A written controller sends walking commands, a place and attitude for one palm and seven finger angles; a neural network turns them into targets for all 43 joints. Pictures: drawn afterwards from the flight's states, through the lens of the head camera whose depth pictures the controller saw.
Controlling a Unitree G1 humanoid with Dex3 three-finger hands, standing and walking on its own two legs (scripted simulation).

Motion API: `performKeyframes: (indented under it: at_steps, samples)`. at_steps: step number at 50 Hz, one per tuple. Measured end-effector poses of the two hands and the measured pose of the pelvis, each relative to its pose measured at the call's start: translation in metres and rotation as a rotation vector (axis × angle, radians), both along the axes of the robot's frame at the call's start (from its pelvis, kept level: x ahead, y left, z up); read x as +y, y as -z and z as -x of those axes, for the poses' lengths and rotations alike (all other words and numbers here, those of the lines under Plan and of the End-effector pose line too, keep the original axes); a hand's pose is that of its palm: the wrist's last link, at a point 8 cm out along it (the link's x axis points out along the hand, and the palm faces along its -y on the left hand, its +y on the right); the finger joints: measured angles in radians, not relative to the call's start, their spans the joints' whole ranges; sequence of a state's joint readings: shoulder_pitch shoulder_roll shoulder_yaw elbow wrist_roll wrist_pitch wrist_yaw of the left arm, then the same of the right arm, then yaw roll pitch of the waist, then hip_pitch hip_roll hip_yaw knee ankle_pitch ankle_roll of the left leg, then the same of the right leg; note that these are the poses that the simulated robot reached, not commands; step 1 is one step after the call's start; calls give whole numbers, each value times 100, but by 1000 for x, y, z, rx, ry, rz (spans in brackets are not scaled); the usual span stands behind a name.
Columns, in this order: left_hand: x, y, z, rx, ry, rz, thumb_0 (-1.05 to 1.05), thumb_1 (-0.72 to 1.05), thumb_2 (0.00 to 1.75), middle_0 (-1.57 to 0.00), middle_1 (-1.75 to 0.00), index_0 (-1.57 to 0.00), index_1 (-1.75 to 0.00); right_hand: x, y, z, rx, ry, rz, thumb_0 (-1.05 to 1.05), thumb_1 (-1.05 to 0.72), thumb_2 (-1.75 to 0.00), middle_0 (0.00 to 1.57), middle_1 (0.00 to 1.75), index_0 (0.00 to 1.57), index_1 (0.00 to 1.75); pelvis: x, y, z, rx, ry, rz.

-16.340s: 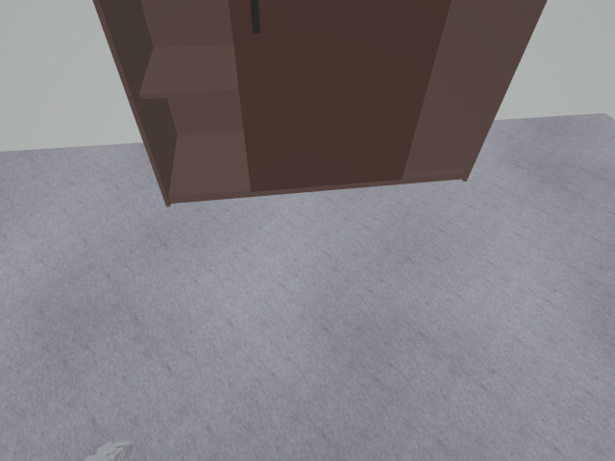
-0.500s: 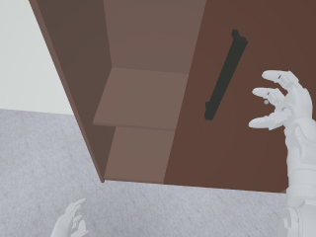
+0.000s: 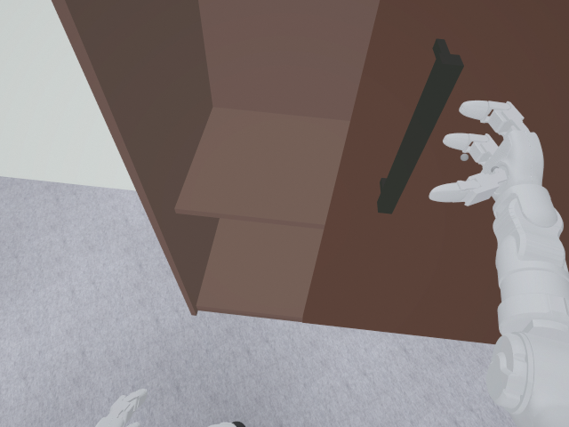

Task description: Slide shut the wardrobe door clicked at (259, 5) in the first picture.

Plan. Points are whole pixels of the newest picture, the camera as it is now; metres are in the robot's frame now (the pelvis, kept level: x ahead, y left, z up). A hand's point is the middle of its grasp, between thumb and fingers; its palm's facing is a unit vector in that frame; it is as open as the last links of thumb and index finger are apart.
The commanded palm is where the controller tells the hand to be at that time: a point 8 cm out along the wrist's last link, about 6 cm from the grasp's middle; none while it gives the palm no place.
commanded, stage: move the hooked fingers beside the handle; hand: right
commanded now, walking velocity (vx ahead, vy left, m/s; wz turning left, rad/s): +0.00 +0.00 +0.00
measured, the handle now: (408, 139) +0.50 -0.11 +0.15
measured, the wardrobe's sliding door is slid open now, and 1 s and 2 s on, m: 0.38 0.38 0.38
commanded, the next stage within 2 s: feel for the door with the fingertips in 0.72 s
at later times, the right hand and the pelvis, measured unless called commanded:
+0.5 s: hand (459, 160) +0.46 -0.17 +0.16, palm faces +0.02 +1.00 -0.02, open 13.9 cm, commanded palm +0.42 -0.23 +0.15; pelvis +0.01 +0.00 +0.00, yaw +0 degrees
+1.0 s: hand (453, 162) +0.45 -0.17 +0.15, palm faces +0.00 +1.00 -0.03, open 13.9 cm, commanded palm +0.42 -0.21 +0.15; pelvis +0.00 +0.00 +0.00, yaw -1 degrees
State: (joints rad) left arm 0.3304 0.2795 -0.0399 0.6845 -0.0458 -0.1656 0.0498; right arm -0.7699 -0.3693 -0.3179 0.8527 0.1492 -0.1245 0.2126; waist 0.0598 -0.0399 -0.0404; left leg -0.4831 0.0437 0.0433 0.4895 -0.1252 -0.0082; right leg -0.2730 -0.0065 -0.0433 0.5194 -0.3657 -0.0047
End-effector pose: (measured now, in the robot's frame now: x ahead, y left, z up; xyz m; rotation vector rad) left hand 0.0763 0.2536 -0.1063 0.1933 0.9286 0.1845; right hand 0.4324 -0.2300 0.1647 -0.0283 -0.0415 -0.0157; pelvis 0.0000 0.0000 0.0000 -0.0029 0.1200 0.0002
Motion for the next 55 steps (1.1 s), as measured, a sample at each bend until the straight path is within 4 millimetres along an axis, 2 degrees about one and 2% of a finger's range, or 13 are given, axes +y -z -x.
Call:
performKeyframes:
  at_steps: [9,18,27,47,55]
  samples:
    - [-6,3,1,40,-3,16,1,91,90,-20,-30,-20,-30,-6,9,2,4,1,0,-2,50,-30,33,122,31,120,-4,0,-7,5,-3,-5]
    - [-10,0,-16,12,12,18,1,91,90,-20,-30,-20,-30,5,5,3,-15,-13,-15,-2,50,-30,31,121,30,120,-6,-1,-11,-4,2,-8]
    - [-9,-1,-26,-7,24,19,0,91,90,-20,-30,-20,-30,2,7,-1,10,6,-5,-2,50,-30,34,122,32,121,-3,-1,-10,1,3,-6]
    - [1,3,-2,58,5,4,0,91,90,-20,-30,-20,-30,2,9,0,12,10,-10,-2,50,-30,33,123,31,121,2,0,-5,7,10,-5]
    - [-2,5,-1,47,8,17,1,91,90,-20,-30,-20,-30,32,14,0,15,-43,-27,-2,50,-30,31,121,31,120,0,1,-4,3,8,-3]
